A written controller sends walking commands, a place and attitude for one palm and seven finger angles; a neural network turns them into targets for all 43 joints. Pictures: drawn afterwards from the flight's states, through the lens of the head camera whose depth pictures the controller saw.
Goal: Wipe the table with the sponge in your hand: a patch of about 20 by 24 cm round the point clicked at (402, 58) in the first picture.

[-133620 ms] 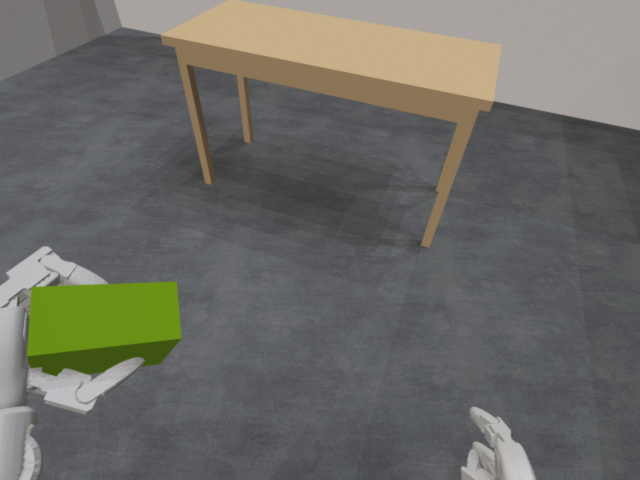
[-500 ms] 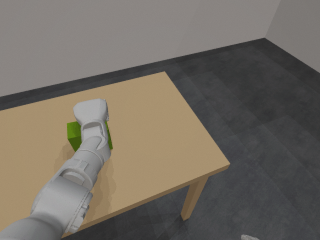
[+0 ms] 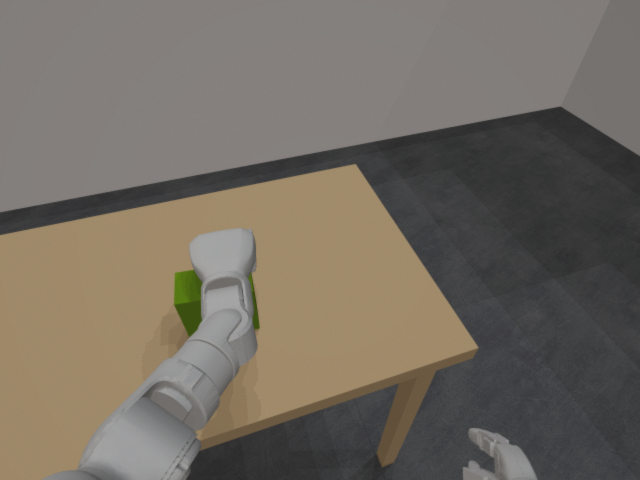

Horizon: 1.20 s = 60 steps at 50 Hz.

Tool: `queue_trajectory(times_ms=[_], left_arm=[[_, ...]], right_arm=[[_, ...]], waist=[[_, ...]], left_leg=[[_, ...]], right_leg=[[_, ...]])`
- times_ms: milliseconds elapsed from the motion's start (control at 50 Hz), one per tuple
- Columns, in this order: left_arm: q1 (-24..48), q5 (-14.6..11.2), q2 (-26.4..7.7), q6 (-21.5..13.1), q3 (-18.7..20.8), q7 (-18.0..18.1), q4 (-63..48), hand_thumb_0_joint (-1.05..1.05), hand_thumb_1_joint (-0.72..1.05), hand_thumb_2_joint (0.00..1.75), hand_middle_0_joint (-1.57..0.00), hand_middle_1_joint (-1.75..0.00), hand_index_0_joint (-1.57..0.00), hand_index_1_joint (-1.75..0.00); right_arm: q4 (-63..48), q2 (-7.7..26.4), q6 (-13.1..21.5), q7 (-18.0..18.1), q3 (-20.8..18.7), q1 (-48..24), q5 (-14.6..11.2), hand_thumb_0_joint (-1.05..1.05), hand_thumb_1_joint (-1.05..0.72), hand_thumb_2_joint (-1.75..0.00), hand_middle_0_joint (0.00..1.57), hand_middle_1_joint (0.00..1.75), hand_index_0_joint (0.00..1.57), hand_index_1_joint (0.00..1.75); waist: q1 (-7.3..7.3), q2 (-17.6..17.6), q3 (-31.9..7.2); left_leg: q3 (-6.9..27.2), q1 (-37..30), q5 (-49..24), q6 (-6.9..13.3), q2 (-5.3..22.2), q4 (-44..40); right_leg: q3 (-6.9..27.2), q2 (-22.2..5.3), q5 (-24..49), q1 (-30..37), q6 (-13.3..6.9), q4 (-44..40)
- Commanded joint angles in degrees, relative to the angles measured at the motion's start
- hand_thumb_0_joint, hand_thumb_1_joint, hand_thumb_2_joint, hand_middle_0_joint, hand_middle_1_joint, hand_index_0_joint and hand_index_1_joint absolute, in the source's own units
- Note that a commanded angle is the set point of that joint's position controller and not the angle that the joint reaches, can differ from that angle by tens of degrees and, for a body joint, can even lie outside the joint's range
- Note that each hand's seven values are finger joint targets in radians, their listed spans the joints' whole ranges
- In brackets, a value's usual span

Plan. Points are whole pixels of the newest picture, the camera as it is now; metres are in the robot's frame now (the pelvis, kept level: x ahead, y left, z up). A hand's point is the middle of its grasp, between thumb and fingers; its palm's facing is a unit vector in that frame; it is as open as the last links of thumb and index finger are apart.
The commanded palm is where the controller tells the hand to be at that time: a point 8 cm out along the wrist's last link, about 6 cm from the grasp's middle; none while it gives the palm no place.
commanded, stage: wipe back along the middle lane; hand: left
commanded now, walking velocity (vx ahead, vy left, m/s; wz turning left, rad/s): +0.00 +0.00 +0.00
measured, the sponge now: (221, 308) +0.37 +0.19 -0.02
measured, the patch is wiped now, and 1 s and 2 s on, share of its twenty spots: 0.55 0.70 0.75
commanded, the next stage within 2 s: slide across to the third lane in 0.48 s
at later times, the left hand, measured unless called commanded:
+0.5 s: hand (239, 307) +0.33 +0.15 +0.03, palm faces -0.03 -0.04 -1.00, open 9.8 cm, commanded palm +0.29 +0.13 +0.06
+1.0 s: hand (273, 303) +0.34 +0.10 +0.04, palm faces -0.06 -0.04 -1.00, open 9.7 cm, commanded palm +0.31 +0.09 +0.08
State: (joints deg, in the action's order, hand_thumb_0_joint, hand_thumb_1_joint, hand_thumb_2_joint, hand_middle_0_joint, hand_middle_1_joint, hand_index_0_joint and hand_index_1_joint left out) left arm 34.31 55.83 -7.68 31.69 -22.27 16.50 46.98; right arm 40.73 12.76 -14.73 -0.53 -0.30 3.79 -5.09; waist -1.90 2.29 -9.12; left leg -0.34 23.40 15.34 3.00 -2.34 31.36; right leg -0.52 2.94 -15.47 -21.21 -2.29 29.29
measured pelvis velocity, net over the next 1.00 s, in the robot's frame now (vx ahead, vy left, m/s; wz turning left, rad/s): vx -0.02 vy -0.03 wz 0.00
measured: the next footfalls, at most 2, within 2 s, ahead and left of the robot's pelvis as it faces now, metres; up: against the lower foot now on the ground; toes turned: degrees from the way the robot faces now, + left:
none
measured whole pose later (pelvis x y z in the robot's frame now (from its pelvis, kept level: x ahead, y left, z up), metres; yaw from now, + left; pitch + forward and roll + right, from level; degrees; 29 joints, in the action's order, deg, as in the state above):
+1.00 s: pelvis -0.02 -0.03 +0.00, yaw +0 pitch +3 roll +1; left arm 28.3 54.4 -5.5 30.5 -26.9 15.0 39.8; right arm 41.9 12.8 -13.3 -0.7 -0.3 2.4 -5.6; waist -2.7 3.7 -7.3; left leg -0.1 19.2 13.5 0.8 -1.2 29.2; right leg -0.7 4.1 -14.8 -18.3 -4.5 29.5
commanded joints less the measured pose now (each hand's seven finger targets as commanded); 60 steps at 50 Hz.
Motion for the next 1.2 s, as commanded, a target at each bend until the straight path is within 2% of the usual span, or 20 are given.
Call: queue_trajectory(times_ms=[0, 80, 120, 160, 200, 280, 360, 420, 440, 540, 560, 720, 760, 820, 880, 940, 960, 1020, 1060, 1180], left_arm=[[11.21, -0.48, -0.21, -0.47, 0.43, -0.93, -5.19, 0.00, 0.10, 1.30, -1.20, -1.60, -1.20, -1.60], [6.44, -0.68, 1.50, -0.41, -1.19, -1.26, -7.79, 0.00, 0.10, 1.30, -1.20, -1.60, -1.20, -1.60], [3.05, -0.75, 0.52, -0.14, -0.34, -1.11, -8.94, 0.00, 0.10, 1.30, -1.20, -1.60, -1.20, -1.60], [1.84, -1.31, 2.32, 0.12, -1.94, -1.58, -11.53, 0.00, 0.10, 1.30, -1.20, -1.60, -1.20, -1.60], [1.14, -1.28, 0.96, 0.66, -1.46, -1.46, -11.93, 0.00, 0.10, 1.30, -1.20, -1.60, -1.20, -1.60], [-0.06, -1.54, -0.85, 1.57, -0.48, -1.75, -14.51, 0.00, 0.10, 1.30, -1.20, -1.60, -1.20, -1.60], [-1.63, -0.99, 0.67, 1.90, -2.30, -2.61, -17.38, 0.00, 0.10, 1.30, -1.20, -1.60, -1.20, -1.60], [-2.67, -0.47, -1.90, 1.81, -0.59, -2.42, -16.63, 0.00, 0.10, 1.30, -1.20, -1.60, -1.20, -1.60], [-2.19, -0.40, -0.72, 1.75, -1.93, -2.65, -17.01, 0.00, 0.10, 1.30, -1.20, -1.60, -1.20, -1.60], [-1.08, -0.31, -0.95, 1.12, -1.53, -2.55, -16.65, 0.00, 0.10, 1.30, -1.20, -1.60, -1.20, -1.60], [-0.30, -0.51, -2.05, 0.81, 0.08, -2.52, -17.05, 0.00, 0.10, 1.30, -1.20, -1.60, -1.20, -1.60], [7.69, -0.97, 1.11, -0.97, -3.63, -2.37, -18.45, 0.00, 0.10, 1.30, -1.20, -1.60, -1.20, -1.60], [10.07, -1.66, 1.23, -1.89, -3.26, -2.38, -19.48, 0.00, 0.10, 1.30, -1.20, -1.60, -1.20, -1.60], [11.79, -1.66, 1.98, -2.49, -4.02, -1.59, -17.21, 0.00, 0.10, 1.30, -1.20, -1.60, -1.20, -1.60], [11.57, -1.51, 2.14, -3.08, -3.10, -0.59, -15.88, 0.00, 0.10, 1.30, -1.20, -1.60, -1.20, -1.60], [12.11, -1.31, 2.38, -2.39, -2.50, 0.73, -14.25, 0.00, 0.10, 1.30, -1.20, -1.60, -1.20, -1.60], [12.55, -1.63, 1.12, -2.19, -0.49, 1.15, -14.00, 0.00, 0.10, 1.30, -1.20, -1.60, -1.20, -1.60], [12.89, -2.07, 1.92, -0.57, -0.87, 2.56, -12.36, 0.00, 0.10, 1.30, -1.20, -1.60, -1.20, -1.60], [13.32, -2.41, 0.27, 0.41, 1.17, 2.81, -11.80, 0.00, 0.10, 1.30, -1.20, -1.60, -1.20, -1.60], [17.76, -2.26, 2.09, 2.20, -1.58, 2.29, -8.87, 0.00, 0.10, 1.30, -1.20, -1.60, -1.20, -1.60]], right_arm=[[-8.32, 7.32, 1.64, 0.40, -1.85, -7.93, 0.16, 0.00, -0.90, -0.90, 0.20, 0.30, 0.20, 0.30], [-9.34, 7.18, 1.39, -0.19, -1.75, -8.89, 0.12, 0.00, -0.90, -0.90, 0.20, 0.30, 0.20, 0.30], [-9.70, 7.17, 1.30, -0.51, -1.73, -9.51, 0.05, 0.00, -0.90, -0.90, 0.20, 0.30, 0.20, 0.30], [-10.63, 6.80, 1.19, -0.78, -1.56, -10.88, -0.28, 0.00, -0.90, -0.90, 0.20, 0.30, 0.20, 0.30], [-10.30, 7.09, 1.04, -0.74, -1.45, -10.98, -0.29, 0.00, -0.90, -0.90, 0.20, 0.30, 0.20, 0.30], [-10.59, 7.28, 1.12, -0.41, -1.08, -12.49, -0.56, 0.00, -0.90, -0.90, 0.20, 0.30, 0.20, 0.30], [-11.50, 6.89, 1.31, -0.78, -0.95, -13.56, -0.80, 0.00, -0.90, -0.90, 0.20, 0.30, 0.20, 0.30], [-10.93, 7.20, 1.54, -0.47, -0.79, -13.14, -0.73, 0.00, -0.90, -0.90, 0.20, 0.30, 0.20, 0.30], [-11.15, 7.04, 1.62, -0.40, -0.72, -13.36, -0.72, 0.00, -0.90, -0.90, 0.20, 0.30, 0.20, 0.30], [-10.91, 7.03, 1.96, -0.16, -0.80, -13.24, -0.68, 0.00, -0.90, -0.90, 0.20, 0.30, 0.20, 0.30], [-10.98, 6.94, 2.01, -0.05, -0.95, -13.59, -0.78, 0.00, -0.90, -0.90, 0.20, 0.30, 0.20, 0.30], [-10.15, 6.52, 3.04, 0.38, -1.26, -13.44, -0.81, 0.00, -0.90, -0.90, 0.20, 0.30, 0.20, 0.30], [-10.43, 6.23, 3.38, 0.34, -1.29, -13.62, -0.97, 0.00, -0.90, -0.90, 0.20, 0.30, 0.20, 0.30], [-9.27, 6.16, 3.84, 0.43, -1.32, -13.16, -0.85, 0.00, -0.90, -0.90, 0.20, 0.30, 0.20, 0.30], [-8.82, 6.16, 4.21, 0.22, -1.61, -12.76, -0.60, 0.00, -0.90, -0.90, 0.20, 0.30, 0.20, 0.30], [-8.24, 5.96, 4.22, -0.02, -1.55, -12.84, -0.39, 0.00, -0.90, -0.90, 0.20, 0.30, 0.20, 0.30], [-8.17, 5.92, 4.22, -0.09, -1.57, -13.23, -0.39, 0.00, -0.90, -0.90, 0.20, 0.30, 0.20, 0.30], [-7.63, 5.77, 4.28, -0.16, -1.43, -13.46, -0.18, 0.00, -0.90, -0.90, 0.20, 0.30, 0.20, 0.30], [-7.32, 5.88, 4.26, -0.08, -1.45, -14.09, -0.06, 0.00, -0.90, -0.90, 0.20, 0.30, 0.20, 0.30], [-6.85, 5.78, 3.80, 0.20, -1.33, -13.74, -0.41, 0.00, -0.90, -0.90, 0.20, 0.30, 0.20, 0.30]], waist=[[1.13, -6.34, -10.43], [0.25, -6.88, -10.88], [-0.29, -7.57, -10.41], [-0.37, -8.10, -10.22], [-0.22, -8.39, -7.78], [-0.53, -9.09, -6.35], [-0.74, -7.52, -6.50], [-0.88, -7.63, -6.01], [-0.61, -7.52, -5.25], [-0.47, -7.64, -5.18], [-0.62, -8.18, -6.07], [0.90, -6.16, -7.20], [0.90, -7.45, -8.82], [1.33, -7.17, -7.56], [0.76, -8.94, -8.72], [0.32, -8.52, -9.21], [-0.10, -9.58, -9.95], [0.01, -9.10, -9.52], [-0.54, -9.54, -10.55], [1.45, -8.43, -9.63]], left_leg=[[2.28, -9.07, -14.27, -1.26, 2.10, -2.76], [2.39, -9.65, -15.98, -1.22, 2.00, -2.64], [2.09, -9.01, -15.48, -1.13, 1.76, -2.69], [2.25, -8.71, -16.13, -1.02, 1.70, -2.88], [2.06, -8.43, -13.74, -0.90, 1.55, -3.39], [2.10, -8.05, -11.78, -0.81, 1.29, -4.33], [2.34, -8.63, -11.88, -0.77, 1.26, -4.58], [1.93, -8.30, -10.47, -0.78, 0.78, -4.51], [1.87, -8.13, -9.70, -0.78, 0.78, -4.68], [1.73, -8.05, -8.10, -0.76, 0.67, -4.63], [2.04, -7.83, -8.21, -0.74, 0.81, -4.84], [1.65, -9.77, -7.50, -0.26, 0.70, -4.40], [2.07, -9.88, -7.79, -0.24, 0.95, -4.77], [1.74, -10.18, -6.93, -0.16, 0.92, -4.53], [1.60, -9.94, -7.78, -0.24, 1.02, -4.28], [1.10, -9.35, -8.16, -0.50, 1.01, -4.19], [1.45, -8.81, -8.67, -0.66, 1.13, -4.40], [0.46, -8.29, -8.47, -0.74, 1.06, -4.14], [0.58, -7.72, -8.92, -0.81, 0.99, -4.46], [-0.02, -7.83, -7.96, -0.49, 0.93, -4.26]], right_leg=[[1.25, -1.10, 16.16, 3.83, -2.53, -2.95], [1.42, -1.04, 18.26, 5.27, -2.78, -2.49], [2.03, -1.25, 19.10, 6.36, -2.75, -2.77], [2.15, -1.40, 20.29, 7.33, -2.77, -2.63], [2.72, -1.29, 18.13, 6.64, -2.67, -3.54], [3.74, -1.36, 15.99, 7.32, -2.57, -4.47], [3.65, -1.31, 15.12, 7.24, -2.91, -4.16], [4.81, -1.27, 14.40, 7.47, -2.79, -4.72], [4.69, -1.36, 13.46, 6.95, -2.70, -4.97], [5.06, -1.20, 11.43, 6.06, -2.68, -5.28], [5.23, -1.14, 11.22, 6.51, -2.74, -5.21], [4.99, -1.50, 10.71, 5.91, -2.30, -5.84], [4.69, -1.44, 10.56, 6.75, -2.26, -5.59], [4.41, -1.51, 9.75, 5.64, -2.03, -6.07], [4.36, -1.40, 11.15, 6.34, -1.95, -5.56], [4.54, -1.60, 12.50, 6.64, -1.91, -5.43], [4.80, -1.38, 13.33, 7.40, -2.06, -5.17], [4.83, -1.81, 14.67, 7.92, -1.61, -5.31], [5.76, -1.75, 15.91, 9.17, -1.68, -5.64], [5.84, -2.22, 15.03, 8.41, -1.12, -6.27]])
